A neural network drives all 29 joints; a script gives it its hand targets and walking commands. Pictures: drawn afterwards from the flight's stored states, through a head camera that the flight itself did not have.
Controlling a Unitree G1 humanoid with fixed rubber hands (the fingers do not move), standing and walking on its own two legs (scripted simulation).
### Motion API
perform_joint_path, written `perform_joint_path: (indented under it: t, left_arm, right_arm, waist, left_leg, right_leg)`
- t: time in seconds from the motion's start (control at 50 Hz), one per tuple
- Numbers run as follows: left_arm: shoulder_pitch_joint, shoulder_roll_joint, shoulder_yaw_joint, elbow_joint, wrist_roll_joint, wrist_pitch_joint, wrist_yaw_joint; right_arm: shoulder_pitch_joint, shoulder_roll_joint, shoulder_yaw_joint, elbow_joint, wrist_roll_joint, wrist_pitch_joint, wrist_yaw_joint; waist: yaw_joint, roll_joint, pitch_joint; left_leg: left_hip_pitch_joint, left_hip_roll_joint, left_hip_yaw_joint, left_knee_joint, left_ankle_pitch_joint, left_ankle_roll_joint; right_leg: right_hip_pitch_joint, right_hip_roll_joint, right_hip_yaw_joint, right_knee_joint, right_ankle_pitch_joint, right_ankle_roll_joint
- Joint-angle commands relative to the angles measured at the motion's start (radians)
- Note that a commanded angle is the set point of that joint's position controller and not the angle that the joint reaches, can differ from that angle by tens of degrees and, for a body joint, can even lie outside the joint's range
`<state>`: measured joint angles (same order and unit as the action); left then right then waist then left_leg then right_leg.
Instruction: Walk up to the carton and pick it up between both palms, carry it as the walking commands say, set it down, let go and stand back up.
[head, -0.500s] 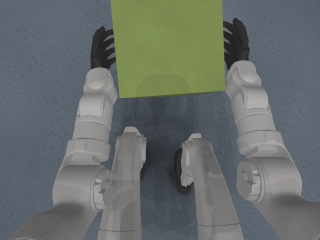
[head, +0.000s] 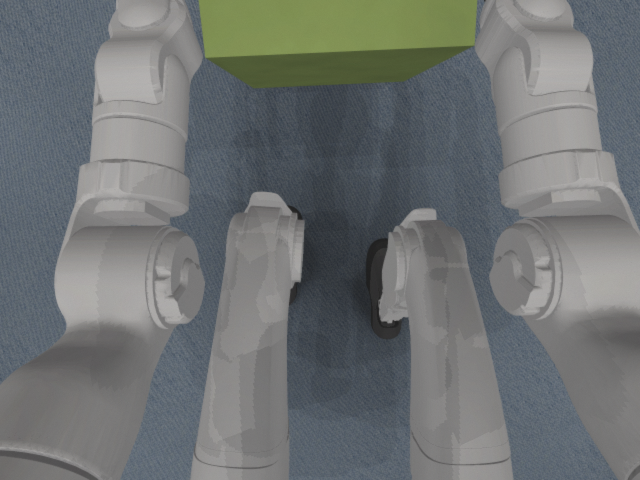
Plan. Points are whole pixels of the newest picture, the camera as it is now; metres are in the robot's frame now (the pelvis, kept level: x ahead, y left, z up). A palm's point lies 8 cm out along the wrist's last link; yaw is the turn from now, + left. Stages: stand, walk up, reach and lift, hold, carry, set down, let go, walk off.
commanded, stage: set down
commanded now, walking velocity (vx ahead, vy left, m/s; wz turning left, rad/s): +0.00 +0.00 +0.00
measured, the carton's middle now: out of the picture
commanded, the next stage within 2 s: none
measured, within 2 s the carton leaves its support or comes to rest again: rests again in 1.64 s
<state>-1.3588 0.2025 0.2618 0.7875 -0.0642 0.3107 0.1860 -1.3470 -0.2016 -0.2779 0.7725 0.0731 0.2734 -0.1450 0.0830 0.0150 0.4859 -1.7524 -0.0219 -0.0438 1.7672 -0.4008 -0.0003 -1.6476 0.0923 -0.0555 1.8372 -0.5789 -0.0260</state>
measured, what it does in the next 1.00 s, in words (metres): lowers itself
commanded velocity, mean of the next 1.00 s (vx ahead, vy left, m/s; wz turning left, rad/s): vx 0.00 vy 0.00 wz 0.00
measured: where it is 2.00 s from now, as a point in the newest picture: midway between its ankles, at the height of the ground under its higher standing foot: (333, 290)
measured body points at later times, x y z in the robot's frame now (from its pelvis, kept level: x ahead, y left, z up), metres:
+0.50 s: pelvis +0.01 +0.01 -0.08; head +0.36 +0.04 +0.19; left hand +0.57 +0.22 -0.19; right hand +0.60 -0.09 -0.19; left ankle +0.17 +0.11 -0.46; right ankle +0.12 -0.10 -0.46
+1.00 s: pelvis +0.03 +0.00 -0.12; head +0.40 +0.02 +0.12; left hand +0.57 +0.20 -0.29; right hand +0.62 -0.09 -0.26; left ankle +0.17 +0.12 -0.46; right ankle +0.12 -0.10 -0.46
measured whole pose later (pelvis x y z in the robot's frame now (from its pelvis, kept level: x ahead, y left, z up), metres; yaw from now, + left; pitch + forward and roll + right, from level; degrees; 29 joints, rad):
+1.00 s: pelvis +0.03 +0.00 -0.12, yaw +0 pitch +29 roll +0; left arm -1.43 0.30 0.20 0.90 -0.17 0.30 0.16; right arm -1.51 -0.18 -0.31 0.82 0.00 0.27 -0.15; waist 0.06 -0.02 0.52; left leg -2.17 -0.05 0.00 2.16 -0.49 -0.01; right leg -2.06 0.10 -0.03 2.27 -0.71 -0.02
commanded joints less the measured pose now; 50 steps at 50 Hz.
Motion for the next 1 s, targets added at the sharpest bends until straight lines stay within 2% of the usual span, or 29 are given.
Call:
perform_joint_path:
  t: [0.0,0.12,0.14,0.18,0.22,0.24,0.26,0.28,0.32,0.34,0.36,0.38,0.4,0.42,0.44,0.48,0.5,0.52,0.56,0.64,0.66,0.68,0.7,0.72,0.82,0.84,0.86,0.9,0.98]
  left_arm:
    - [-0.488,-1.021,-0.296,-0.105,0.036,-0.02,-0.256]
    - [-0.766,-0.944,-0.407,-0.222,-0.024,0.01,-0.283]
    - [-0.837,-0.988,-0.469,-0.213,-0.033,0.02,-0.28]
    - [-0.887,-0.971,-0.505,-0.413,-0.046,0.004,-0.259]
    - [-0.991,-0.882,-0.639,-0.679,-0.169,0.003,-0.212]
    - [-0.894,-0.85,-0.627,-0.732,-0.154,0.012,-0.196]
    - [-0.979,-0.857,-0.698,-0.8,-0.235,0.009,-0.177]
    - [-0.896,-0.801,-0.669,-0.837,-0.228,0.027,-0.164]
    - [-0.799,-0.885,-0.647,-0.634,-0.228,0.065,-0.156]
    - [-0.742,-0.927,-0.607,-0.486,-0.209,0.067,-0.163]
    - [-0.635,-0.954,-0.5,-0.211,-0.14,0.079,-0.184]
    - [-0.663,-1.058,-0.512,-0.087,-0.154,0.086,-0.211]
    - [-0.502,-1.049,-0.435,0.133,-0.087,0.095,-0.247]
    - [-0.53,-1.075,-0.401,0.142,-0.037,0.1,-0.288]
    - [-0.455,-1.035,-0.302,0.167,0.022,0.096,-0.305]
    - [-0.594,-1.039,-0.322,-0.006,0.013,0.061,-0.347]
    - [-0.738,-1.006,-0.379,-0.132,-0.088,0.031,-0.344]
    - [-0.694,-1.038,-0.338,-0.096,-0.061,0.027,-0.336]
    - [-0.78,-1.063,-0.445,-0.265,-0.14,-0.007,-0.32]
    - [-0.952,-0.912,-0.539,-0.376,-0.14,-0.038,-0.264]
    - [-0.881,-0.943,-0.528,-0.345,-0.139,-0.042,-0.257]
    - [-0.926,-0.947,-0.546,-0.483,-0.171,-0.062,-0.242]
    - [-0.926,-0.912,-0.504,-0.525,-0.18,-0.082,-0.234]
    - [-0.942,-0.933,-0.502,-0.488,-0.188,-0.079,-0.228]
    - [-0.898,-0.92,-0.538,-0.319,-0.266,-0.067,-0.274]
    - [-0.931,-0.887,-0.473,-0.319,-0.235,-0.071,-0.284]
    - [-0.876,-0.894,-0.494,-0.234,-0.244,-0.069,-0.298]
    - [-0.986,-0.862,-0.466,-0.205,-0.235,-0.082,-0.32]
    - [-1.08,-0.81,-0.445,-0.306,-0.217,-0.114,-0.317]
  right_arm:
    - [-0.563,1.008,0.373,-0.132,-0.056,-0.001,0.227]
    - [-0.76,0.994,0.422,-0.154,0.02,0.035,0.29]
    - [-0.778,1.0,0.437,-0.095,0.029,0.044,0.301]
    - [-0.849,1.037,0.532,-0.275,0.107,0.037,0.3]
    - [-0.929,0.97,0.636,-0.555,0.224,0.032,0.269]
    - [-0.942,0.939,0.67,-0.662,0.276,0.029,0.249]
    - [-0.98,0.857,0.707,-0.765,0.296,0.032,0.226]
    - [-0.975,0.866,0.715,-0.85,0.341,0.042,0.207]
    - [-0.938,0.776,0.613,-0.633,0.237,0.061,0.188]
    - [-0.907,0.729,0.612,-0.556,0.196,0.06,0.187]
    - [-0.873,0.779,0.602,-0.296,0.141,0.086,0.202]
    - [-0.897,0.754,0.55,-0.261,0.08,0.06,0.216]
    - [-0.818,0.762,0.506,-0.1,0.016,0.076,0.249]
    - [-0.732,0.812,0.399,0.002,-0.063,0.085,0.281]
    - [-0.683,0.843,0.408,0.048,-0.094,0.095,0.309]
    - [-0.628,0.919,0.367,-0.037,-0.112,0.07,0.335]
    - [-0.668,0.912,0.364,-0.09,-0.079,0.055,0.33]
    - [-0.715,0.994,0.378,-0.102,-0.042,0.044,0.328]
    - [-0.827,1.039,0.464,-0.225,0.057,0.012,0.33]
    - [-0.825,1.009,0.512,-0.148,0.138,0.022,0.308]
    - [-0.808,1.031,0.561,-0.112,0.167,0.033,0.308]
    - [-0.805,1.007,0.539,-0.188,0.16,0.022,0.296]
    - [-0.84,1.026,0.586,-0.22,0.195,0.018,0.287]
    - [-0.798,1.035,0.589,-0.167,0.169,0.023,0.274]
    - [-0.797,0.959,0.551,-0.187,0.08,0.017,0.226]
    - [-0.774,1.02,0.551,-0.128,0.101,0.026,0.225]
    - [-0.756,0.963,0.517,-0.112,0.073,0.015,0.222]
    - [-0.655,0.986,0.416,0.124,0.006,0.041,0.238]
    - [-0.711,0.956,0.418,0.077,0.039,0.01,0.29]
  waist:
    - [-0.056,-0.122,-1.945]
    - [0.0,-0.026,-2.043]
    - [-0.029,0.028,-2.005]
    - [0.027,0.05,-2.252]
    - [-0.015,0.016,-2.676]
    - [0.058,0.061,-2.771]
    - [0.004,0.052,-2.849]
    - [0.022,0.042,-2.908]
    - [-0.046,0.085,-2.572]
    - [-0.072,0.08,-2.381]
    - [-0.019,0.016,-2.008]
    - [-0.102,-0.002,-1.835]
    - [-0.099,-0.017,-1.516]
    - [-0.145,-0.018,-1.375]
    - [-0.12,-0.054,-1.346]
    - [-0.108,-0.048,-1.582]
    - [-0.17,-0.085,-1.702]
    - [-0.085,-0.095,-1.771]
    - [-0.057,-0.057,-2.053]
    - [-0.03,0.025,-2.137]
    - [0.029,0.038,-2.094]
    - [-0.009,0.071,-2.235]
    - [0.056,0.035,-2.239]
    - [0.037,0.012,-2.19]
    - [-0.081,-0.128,-2.063]
    - [-0.012,-0.12,-1.981]
    - [-0.081,-0.155,-1.87]
    - [-0.105,-0.111,-1.655]
    - [-0.022,-0.049,-1.663]
  left_leg:
    - [0.743,-0.108,0.049,-0.038,0.208,-0.001]
    - [0.771,-0.114,0.031,-0.022,0.183,0.004]
    - [0.777,-0.103,0.032,-0.019,0.152,-0.012]
    - [0.991,-0.09,0.029,0.031,0.334,-0.007]
    - [1.287,-0.08,-0.028,0.086,0.572,-0.002]
    - [1.333,-0.089,0.026,0.159,0.706,-0.001]
    - [1.379,-0.088,0.002,0.152,0.729,0.003]
    - [1.453,-0.087,-0.016,0.156,0.768,0.022]
    - [1.315,-0.091,-0.031,0.134,0.672,0.02]
    - [1.183,-0.088,-0.018,0.135,0.521,0.012]
    - [0.92,-0.101,0.008,0.083,0.346,0.02]
    - [0.787,-0.078,-0.024,0.048,0.148,0.006]
    - [0.591,-0.081,-0.014,0.056,-0.023,0.014]
    - [0.46,-0.074,-0.041,0.04,-0.124,0.021]
    - [0.466,-0.082,0.007,0.073,-0.132,0.008]
    - [0.506,-0.09,0.029,0.137,0.044,-0.005]
    - [0.512,-0.084,0.011,0.171,0.172,-0.002]
    - [0.554,-0.104,0.029,0.153,0.238,0.008]
    - [0.731,-0.095,0.01,0.193,0.471,0.012]
    - [0.824,-0.07,0.031,0.206,0.471,0.014]
    - [0.886,-0.065,0.045,0.228,0.561,0.013]
    - [0.961,-0.076,0.047,0.248,0.633,0.006]
    - [1.003,-0.083,0.038,0.257,0.704,0.012]
    - [0.969,-0.084,0.044,0.277,0.724,0.019]
    - [0.532,-0.107,0.067,0.276,0.415,0.02]
    - [0.447,-0.105,0.089,0.287,0.407,0.037]
    - [0.367,-0.097,0.082,0.287,0.373,0.023]
    - [0.262,-0.09,0.086,0.276,0.237,0.021]
    - [0.426,-0.076,0.074,0.296,0.32,0.003]
  right_leg:
    - [0.36,0.098,0.071,-0.21,0.155,0.009]
    - [0.152,0.082,0.042,-0.1,0.136,-0.014]
    - [0.143,0.077,0.04,-0.106,0.096,-0.022]
    - [0.182,0.065,0.031,-0.059,0.206,-0.005]
    - [0.267,0.075,0.007,-0.008,0.333,0.014]
    - [0.314,0.075,0.042,0.006,0.421,0.006]
    - [0.371,0.076,0.029,0.041,0.448,0.028]
    - [0.347,0.076,0.029,0.032,0.434,0.035]
    - [0.168,0.077,0.034,0.014,0.316,0.004]
    - [0.144,0.079,0.031,-0.003,0.25,-0.008]
    - [0.073,0.064,0.027,-0.023,0.156,-0.006]
    - [0.024,0.059,0.023,-0.029,0.033,-0.026]
    - [-0.149,0.053,0.032,-0.049,-0.128,-0.043]
    - [-0.179,0.042,0.044,-0.046,-0.145,-0.053]
    - [-0.159,0.04,0.035,-0.051,-0.168,-0.035]
    - [-0.043,0.054,0.042,-0.019,0.01,-0.043]
    - [-0.009,0.053,0.039,0.015,0.124,-0.02]
    - [0.008,0.067,0.028,0.032,0.17,-0.013]
    - [0.033,0.067,0.017,0.081,0.337,-0.003]
    - [0.061,0.066,0.027,0.111,0.298,-0.003]
    - [-0.025,0.06,0.032,0.106,0.279,0.006]
    - [0.053,0.072,0.026,0.131,0.339,-0.004]
    - [0.058,0.07,0.041,0.13,0.393,0.006]
    - [0.026,0.072,0.052,0.103,0.406,0.008]
    - [0.283,0.076,0.055,0.166,0.409,0.012]
    - [0.29,0.066,0.098,0.145,0.419,0.007]
    - [0.249,0.07,0.088,0.136,0.407,0.0]
    - [0.146,0.063,0.086,0.149,0.271,-0.019]
    - [0.006,0.055,0.07,0.167,0.263,-0.013]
